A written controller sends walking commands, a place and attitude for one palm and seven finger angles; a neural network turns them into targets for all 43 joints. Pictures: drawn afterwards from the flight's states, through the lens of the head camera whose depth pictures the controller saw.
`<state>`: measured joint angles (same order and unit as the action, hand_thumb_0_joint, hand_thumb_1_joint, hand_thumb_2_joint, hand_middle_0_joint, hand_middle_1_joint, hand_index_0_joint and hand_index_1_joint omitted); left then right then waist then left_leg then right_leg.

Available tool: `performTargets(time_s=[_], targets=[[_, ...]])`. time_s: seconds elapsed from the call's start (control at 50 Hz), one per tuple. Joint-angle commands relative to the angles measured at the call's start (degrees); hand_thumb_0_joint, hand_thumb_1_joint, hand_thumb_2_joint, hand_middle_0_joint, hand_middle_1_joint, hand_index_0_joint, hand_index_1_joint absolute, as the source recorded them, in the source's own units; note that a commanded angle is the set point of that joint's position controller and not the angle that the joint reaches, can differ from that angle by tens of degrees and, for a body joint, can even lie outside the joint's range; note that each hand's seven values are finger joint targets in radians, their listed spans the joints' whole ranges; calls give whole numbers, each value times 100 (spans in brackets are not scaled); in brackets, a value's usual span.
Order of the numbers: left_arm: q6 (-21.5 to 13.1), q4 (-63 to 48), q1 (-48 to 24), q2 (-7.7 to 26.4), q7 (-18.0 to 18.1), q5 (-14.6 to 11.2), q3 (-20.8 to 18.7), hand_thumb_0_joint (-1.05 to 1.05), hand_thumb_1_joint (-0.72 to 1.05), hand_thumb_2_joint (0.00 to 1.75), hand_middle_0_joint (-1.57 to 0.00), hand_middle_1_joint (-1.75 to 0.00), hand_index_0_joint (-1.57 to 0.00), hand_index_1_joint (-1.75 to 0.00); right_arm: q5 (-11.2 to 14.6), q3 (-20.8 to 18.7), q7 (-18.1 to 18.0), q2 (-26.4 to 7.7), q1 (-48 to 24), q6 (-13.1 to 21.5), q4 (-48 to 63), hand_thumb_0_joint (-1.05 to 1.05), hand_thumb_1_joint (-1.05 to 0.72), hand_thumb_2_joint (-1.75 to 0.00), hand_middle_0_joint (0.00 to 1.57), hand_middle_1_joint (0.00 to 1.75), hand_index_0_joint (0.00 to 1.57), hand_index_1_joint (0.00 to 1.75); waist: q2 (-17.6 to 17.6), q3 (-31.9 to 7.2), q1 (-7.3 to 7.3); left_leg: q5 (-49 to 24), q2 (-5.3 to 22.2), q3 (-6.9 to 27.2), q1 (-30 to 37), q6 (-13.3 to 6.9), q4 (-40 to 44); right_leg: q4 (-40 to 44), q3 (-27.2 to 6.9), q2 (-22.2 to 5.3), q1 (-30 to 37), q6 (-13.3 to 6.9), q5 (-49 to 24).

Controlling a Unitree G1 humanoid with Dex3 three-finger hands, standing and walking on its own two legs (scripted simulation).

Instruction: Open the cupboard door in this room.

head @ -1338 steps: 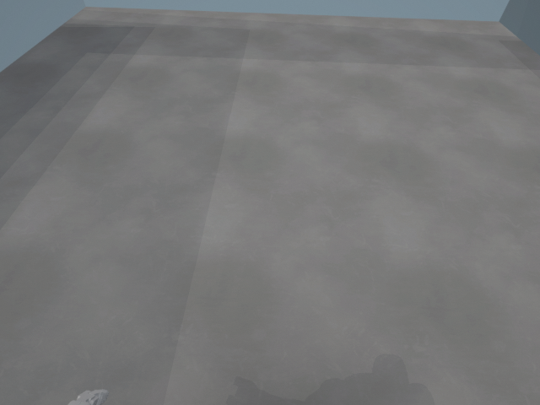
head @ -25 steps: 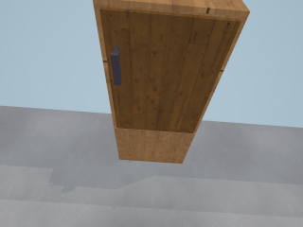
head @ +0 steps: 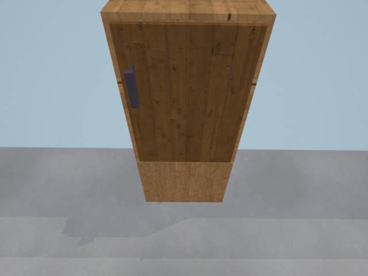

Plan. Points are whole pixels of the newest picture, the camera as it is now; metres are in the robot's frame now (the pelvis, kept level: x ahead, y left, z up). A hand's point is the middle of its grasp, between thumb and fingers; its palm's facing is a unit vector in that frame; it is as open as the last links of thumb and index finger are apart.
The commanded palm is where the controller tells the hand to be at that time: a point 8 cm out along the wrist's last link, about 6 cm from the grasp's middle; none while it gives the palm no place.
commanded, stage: come to a stop and stand still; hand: left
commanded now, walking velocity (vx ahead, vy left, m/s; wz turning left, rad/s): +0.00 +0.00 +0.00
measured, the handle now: (133, 85) +0.62 +0.19 +0.09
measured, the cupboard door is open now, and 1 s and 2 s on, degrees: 0 0 0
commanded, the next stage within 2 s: look again from close up in 0.12 s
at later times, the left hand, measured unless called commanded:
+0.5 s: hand out of the picture -0.01 +0.18 -0.18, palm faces +0.01 -0.99 -0.16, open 7.4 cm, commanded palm none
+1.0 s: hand out of the picture -0.03 +0.18 -0.18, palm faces +0.01 -0.99 -0.15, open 7.4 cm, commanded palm none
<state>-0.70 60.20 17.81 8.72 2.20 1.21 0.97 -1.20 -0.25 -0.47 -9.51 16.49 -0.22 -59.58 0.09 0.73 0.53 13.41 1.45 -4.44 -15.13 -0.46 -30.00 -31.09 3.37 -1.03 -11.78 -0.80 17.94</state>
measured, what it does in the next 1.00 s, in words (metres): stands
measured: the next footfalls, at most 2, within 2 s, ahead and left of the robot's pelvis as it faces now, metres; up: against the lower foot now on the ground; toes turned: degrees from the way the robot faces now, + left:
right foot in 1.46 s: +0.10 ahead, -0.13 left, +0.00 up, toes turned -4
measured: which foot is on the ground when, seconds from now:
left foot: down 0.00-1.00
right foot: down 0.00-1.00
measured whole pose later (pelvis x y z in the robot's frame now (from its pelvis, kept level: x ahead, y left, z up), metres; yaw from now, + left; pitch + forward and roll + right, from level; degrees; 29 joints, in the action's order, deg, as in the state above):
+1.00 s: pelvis +0.00 +0.02 +0.00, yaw -1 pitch -1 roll +0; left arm 0.2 62.5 21.8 9.0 0.7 2.2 -0.2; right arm -1.3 -0.8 -0.8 -7.8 17.8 0.3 -63.2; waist -1.9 -1.5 -0.1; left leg 12.5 0.2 -5.7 -14.8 -2.5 -27.5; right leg -29.8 2.2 -2.2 -12.2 -0.7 18.7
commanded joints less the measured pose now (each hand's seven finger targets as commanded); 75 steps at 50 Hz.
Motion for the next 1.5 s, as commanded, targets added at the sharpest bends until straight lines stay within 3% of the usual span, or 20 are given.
performTargets(time_s=[0.0,0.74,0.86,0.94,1.02,1.04,1.1,1.12,1.18,1.22,1.24,1.26,1.28,1.32,1.36,1.4,1.42,1.44,1.46,1.48], targets=[[-67,-370,211,747,18,-39,-167,0,90,90,-20,-30,-20,-30,11,-73,-36,-489,152,133,290,0,-90,-90,20,30,20,30,-126,397,-23,28,310,449,-101,-95,514,1005,-758,-532,-561,-225,258],[-46,78,555,533,-11,-6,-113,0,90,90,-20,-30,-20,-30,64,-79,-80,-589,101,206,-154,0,-90,-90,20,30,20,30,54,326,-89,175,557,748,7,-179,1222,1033,-491,-490,-139,-50,-525],[35,101,730,354,-76,57,-140,0,90,90,-20,-30,-20,-30,9,-177,-78,-740,247,108,-187,0,-90,-90,20,30,20,30,328,546,-70,2275,864,1199,-292,-353,1763,518,-95,-172,-432,-56,603],[56,24,813,247,-152,92,-190,0,90,90,-20,-30,-20,-30,-5,-273,-109,-814,334,114,-119,0,-90,-90,20,30,20,30,371,647,-85,2446,1132,1472,-395,-582,1803,164,38,-53,-603,-99,464],[-1,19,1051,268,-181,73,-253,0,90,90,-20,-30,-20,-30,-3,-287,-118,-640,344,147,-57,0,-90,-90,20,30,20,30,47,529,-159,2012,913,1079,-594,-503,1266,600,-261,-181,-231,-191,487],[-16,25,1110,312,-176,65,-265,0,90,90,-20,-30,-20,-30,-3,-279,-114,-597,308,161,-29,0,-90,-90,20,30,20,30,-74,548,-176,1878,754,893,-705,-438,988,759,-486,-306,-193,-246,636],[-64,108,1367,575,-105,30,-359,0,90,90,-20,-30,-20,-30,7,-175,-82,-176,197,203,82,0,-90,-90,20,30,20,30,-1244,571,-229,1014,63,-128,-1338,-180,-648,1517,-1614,-1019,277,-684,758],[-78,148,1496,640,-76,21,-391,0,90,90,-20,-30,-20,-30,-2,-159,-72,-90,64,201,144,0,-90,-90,20,30,20,30,-1257,624,-264,1054,34,-256,-1523,-148,-1146,1697,-1921,-1329,364,-896,435],[-121,174,1400,568,-48,76,-396,0,90,90,-20,-30,-20,-30,11,-144,-51,9,-106,257,209,0,-90,-90,20,30,20,30,-766,632,-183,1451,175,-171,-1576,-165,-1432,1362,-1596,-1419,476,-1212,-1151],[-102,156,1141,516,-58,45,-366,0,90,90,-20,-30,-20,-30,18,-121,-60,116,351,299,3,0,-90,-90,20,30,20,30,-660,485,65,707,83,-394,-430,-167,-314,857,-998,-1021,-33,-928,-1363],[-73,117,1014,380,-70,6,-337,0,90,90,-20,-30,-20,-30,17,-119,-95,17,768,324,-181,0,-90,-90,20,30,20,30,-309,406,220,157,199,-163,416,-216,315,285,-676,-687,-569,-667,-1291],[-71,54,1062,123,-101,-10,-288,0,90,90,-20,-30,-20,-30,-9,-194,-168,-394,1171,355,-355,0,-90,-90,20,30,20,30,782,214,280,-975,1117,1087,1312,-592,677,-681,-259,-173,-1413,-281,-948],[-99,-78,929,37,-85,-4,-245,0,90,90,-20,-30,-20,-30,-19,-242,-223,-711,1502,320,-370,0,-90,-90,20,30,20,30,1374,19,334,-2097,2148,2109,1525,-1182,1207,-1600,141,67,-1813,-56,986],[-12,-93,640,25,-34,27,-245,0,90,90,-20,-30,-20,-30,3,-134,-275,-496,963,291,-318,0,-90,-90,20,30,20,30,1045,543,110,-3190,2198,1766,622,-1412,1180,-2181,-297,-257,-1691,-33,1451],[-1,60,777,-166,-39,-26,-206,0,90,90,-20,-30,-20,-30,5,-64,-270,-368,344,298,-200,0,-90,-90,20,30,20,30,744,474,-144,-3811,1691,883,180,-1116,910,-950,-216,-365,-744,50,983],[-25,241,1175,-69,-25,-11,-210,0,90,90,-20,-30,-20,-30,75,-107,-264,-420,122,258,-136,0,-90,-90,20,30,20,30,323,40,-308,-3017,1098,377,301,-606,355,538,-67,-265,55,128,-982],[-69,200,1050,165,-1,-4,-232,0,90,90,-20,-30,-20,-30,111,-128,-256,-283,163,240,-98,0,-90,-90,20,30,20,30,-107,7,-196,-2284,823,250,192,-312,305,604,-462,-484,193,39,-2204],[-76,91,883,327,-3,-11,-239,0,90,90,-20,-30,-20,-30,121,-139,-232,-259,215,219,-54,0,-90,-90,20,30,20,30,-133,7,-115,-1474,638,169,70,-160,410,453,-662,-725,157,-73,-2841],[-41,2,706,400,-11,-11,-261,0,90,90,-20,-30,-20,-30,103,-171,-208,-223,186,195,-43,0,-90,-90,20,30,20,30,186,82,-87,-1274,548,148,91,-129,490,346,-609,-791,14,-96,-2934],[-39,-38,656,445,0,-5,-275,0,90,90,-20,-30,-20,-30,84,-186,-207,-200,142,139,-71,0,-90,-90,20,30,20,30,-28,51,-107,-1260,544,102,159,-96,286,308,-719,-817,-23,-145,-3114]])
